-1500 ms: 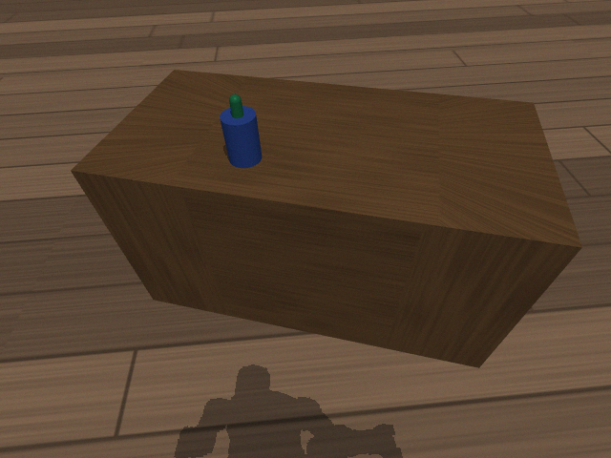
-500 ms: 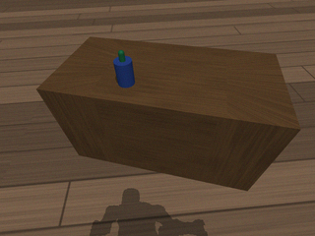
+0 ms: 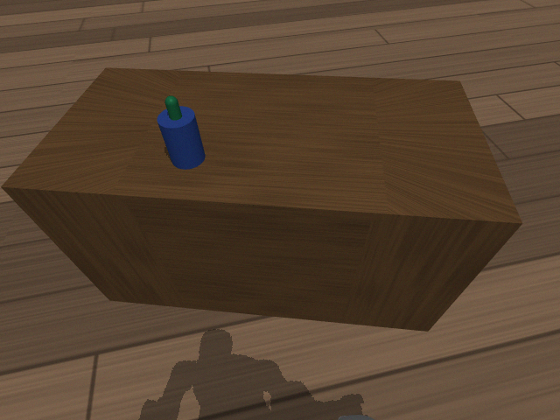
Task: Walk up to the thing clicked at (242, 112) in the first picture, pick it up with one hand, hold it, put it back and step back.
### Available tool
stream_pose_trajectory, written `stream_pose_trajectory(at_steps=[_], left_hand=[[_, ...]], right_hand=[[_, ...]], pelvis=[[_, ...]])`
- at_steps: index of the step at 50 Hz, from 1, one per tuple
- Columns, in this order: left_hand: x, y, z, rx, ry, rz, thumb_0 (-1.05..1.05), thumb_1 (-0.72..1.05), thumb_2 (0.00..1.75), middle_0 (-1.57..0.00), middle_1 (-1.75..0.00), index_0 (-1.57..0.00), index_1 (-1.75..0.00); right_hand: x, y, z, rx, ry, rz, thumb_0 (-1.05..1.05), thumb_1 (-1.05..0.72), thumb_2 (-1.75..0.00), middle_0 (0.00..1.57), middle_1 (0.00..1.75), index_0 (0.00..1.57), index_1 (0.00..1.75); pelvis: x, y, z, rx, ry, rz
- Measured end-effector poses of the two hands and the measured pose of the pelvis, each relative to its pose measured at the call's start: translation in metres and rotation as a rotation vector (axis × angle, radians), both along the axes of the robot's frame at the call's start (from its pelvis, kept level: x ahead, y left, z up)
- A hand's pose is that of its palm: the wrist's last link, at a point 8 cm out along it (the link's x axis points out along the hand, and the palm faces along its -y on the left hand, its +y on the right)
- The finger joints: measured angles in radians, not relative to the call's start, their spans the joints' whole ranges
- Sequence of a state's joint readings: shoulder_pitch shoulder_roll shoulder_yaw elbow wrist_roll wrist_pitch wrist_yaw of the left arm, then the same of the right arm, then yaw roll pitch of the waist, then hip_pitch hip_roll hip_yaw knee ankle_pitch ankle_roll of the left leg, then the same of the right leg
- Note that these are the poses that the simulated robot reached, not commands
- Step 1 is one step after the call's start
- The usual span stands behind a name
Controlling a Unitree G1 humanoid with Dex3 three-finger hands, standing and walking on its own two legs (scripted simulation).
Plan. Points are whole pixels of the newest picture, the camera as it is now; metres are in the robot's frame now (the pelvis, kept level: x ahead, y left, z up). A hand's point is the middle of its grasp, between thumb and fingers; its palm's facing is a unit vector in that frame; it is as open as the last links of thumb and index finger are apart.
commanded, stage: walk up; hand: left
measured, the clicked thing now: (180, 130) +0.75 +0.24 -0.03
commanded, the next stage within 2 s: none
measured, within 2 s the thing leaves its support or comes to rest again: neither
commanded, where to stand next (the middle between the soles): +0.27 +0.05 m, yaw -9 degrees
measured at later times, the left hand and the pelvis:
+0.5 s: hand (116, 383) +0.22 +0.29 -0.13, palm faces -0.10 -0.90 -0.42, open 7.3 cm; pelvis +0.14 +0.02 -0.01, yaw -5 degrees
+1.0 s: hand (126, 313) +0.36 +0.32 -0.17, palm faces -0.23 -0.90 -0.37, open 7.3 cm; pelvis +0.22 +0.08 -0.02, yaw -11 degrees
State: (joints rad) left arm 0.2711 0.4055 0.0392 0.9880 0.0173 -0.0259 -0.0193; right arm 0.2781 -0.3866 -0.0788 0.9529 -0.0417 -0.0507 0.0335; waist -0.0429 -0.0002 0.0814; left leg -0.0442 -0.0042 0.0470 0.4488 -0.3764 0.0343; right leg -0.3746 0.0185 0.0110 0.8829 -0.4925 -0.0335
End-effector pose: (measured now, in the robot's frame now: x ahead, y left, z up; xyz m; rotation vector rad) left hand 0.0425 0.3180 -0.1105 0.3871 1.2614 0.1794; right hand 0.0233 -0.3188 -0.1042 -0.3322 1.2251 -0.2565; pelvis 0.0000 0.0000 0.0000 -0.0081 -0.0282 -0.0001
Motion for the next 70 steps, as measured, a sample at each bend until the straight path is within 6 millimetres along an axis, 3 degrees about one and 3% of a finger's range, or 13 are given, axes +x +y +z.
stream_pose_trajectory(at_steps=[6, 8, 11, 17, 23, 27, 30, 34, 41, 51, 61, 70], left_hand=[[0.099, -0.021, 0.002, -0.015, -0.133, -0.106, 0.01, 0.91, 0.90, -0.20, -0.29, -0.20, -0.30], [0.127, -0.027, -0.002, -0.003, -0.186, -0.122, 0.00, 0.91, 0.90, -0.20, -0.30, -0.21, -0.30], [0.152, -0.034, -0.001, 0.006, -0.243, -0.115, 0.00, 0.91, 0.90, -0.20, -0.30, -0.21, -0.30], [0.168, -0.032, 0.018, -0.004, -0.266, -0.091, 0.00, 0.91, 0.90, -0.20, -0.30, -0.21, -0.30], [0.171, 0.000, 0.022, 0.017, -0.199, -0.101, 0.00, 0.90, 0.90, -0.21, -0.30, -0.21, -0.30], [0.183, 0.032, 0.013, 0.028, -0.154, -0.104, 0.00, 0.90, 0.90, -0.21, -0.30, -0.21, -0.30], [0.200, 0.058, -0.005, 0.026, -0.126, -0.109, 0.00, 0.90, 0.90, -0.20, -0.30, -0.21, -0.30], [0.226, 0.070, -0.020, 0.007, -0.080, -0.124, 0.00, 0.91, 0.90, -0.20, -0.30, -0.21, -0.30], [0.269, 0.067, -0.023, -0.047, -0.054, -0.166, 0.00, 0.91, 0.90, -0.20, -0.29, -0.20, -0.30], [0.321, 0.044, -0.016, -0.029, -0.098, -0.209, 0.00, 0.91, 0.90, -0.20, -0.29, -0.20, -0.30], [0.352, 0.018, -0.001, -0.050, -0.176, -0.227, 0.00, 0.91, 0.90, -0.20, -0.30, -0.21, -0.30], [0.350, -0.004, 0.004, -0.084, -0.165, -0.223, 0.00, 0.91, 0.90, -0.20, -0.30, -0.21, -0.30]], right_hand=[[-0.004, -0.006, -0.018, 0.025, 0.101, -0.064, 0.00, -0.90, -0.89, 0.21, 0.30, 0.21, 0.30], [0.006, -0.012, -0.033, 0.033, 0.103, -0.081, 0.00, -0.90, -0.89, 0.21, 0.30, 0.21, 0.30], [0.030, -0.012, -0.043, 0.049, 0.088, -0.081, 0.01, -0.90, -0.89, 0.21, 0.30, 0.20, 0.30], [0.088, -0.003, -0.027, 0.075, 0.006, -0.023, 0.00, -0.90, -0.89, 0.21, 0.30, 0.20, 0.30], [0.120, 0.006, -0.012, 0.045, -0.030, -0.007, 0.00, -0.90, -0.89, 0.21, 0.30, 0.20, 0.30], [0.131, 0.019, -0.006, -0.002, -0.004, -0.024, 0.00, -0.90, -0.89, 0.21, 0.30, 0.20, 0.30], [0.138, 0.035, -0.006, -0.048, -0.001, -0.049, 0.00, -0.90, -0.89, 0.21, 0.30, 0.20, 0.30], [0.146, 0.065, 0.000, -0.055, -0.011, -0.087, 0.00, -0.90, -0.89, 0.21, 0.30, 0.20, 0.30], [0.174, 0.096, 0.009, -0.034, -0.039, -0.099, 0.00, -0.90, -0.89, 0.21, 0.30, 0.21, 0.30], [0.203, 0.082, -0.016, -0.015, -0.061, -0.139, 0.00, -0.90, -0.89, 0.21, 0.30, 0.21, 0.30], [0.217, 0.073, -0.016, 0.015, -0.097, -0.137, 0.00, -0.90, -0.89, 0.21, 0.30, 0.21, 0.30], [0.210, 0.055, -0.005, -0.001, -0.069, -0.150, 0.00, -0.90, -0.89, 0.21, 0.30, 0.21, 0.30]], pelvis=[[0.036, -0.009, -0.011, 0.018, -0.029, -0.022], [0.052, -0.014, -0.022, 0.011, -0.051, -0.030], [0.070, -0.018, -0.028, -0.014, -0.071, -0.031], [0.100, -0.010, -0.012, -0.004, -0.072, -0.045], [0.127, 0.012, -0.006, -0.011, -0.052, -0.077], [0.146, 0.034, -0.010, -0.017, -0.032, -0.094], [0.162, 0.055, -0.020, -0.015, -0.020, -0.108], [0.179, 0.071, -0.019, -0.006, -0.016, -0.133], [0.206, 0.084, -0.008, -0.013, -0.002, -0.162], [0.222, 0.079, -0.017, -0.019, -0.008, -0.190], [0.227, 0.065, -0.010, 0.017, -0.016, -0.206], [0.223, 0.055, 0.000, 0.022, -0.021, -0.203]])
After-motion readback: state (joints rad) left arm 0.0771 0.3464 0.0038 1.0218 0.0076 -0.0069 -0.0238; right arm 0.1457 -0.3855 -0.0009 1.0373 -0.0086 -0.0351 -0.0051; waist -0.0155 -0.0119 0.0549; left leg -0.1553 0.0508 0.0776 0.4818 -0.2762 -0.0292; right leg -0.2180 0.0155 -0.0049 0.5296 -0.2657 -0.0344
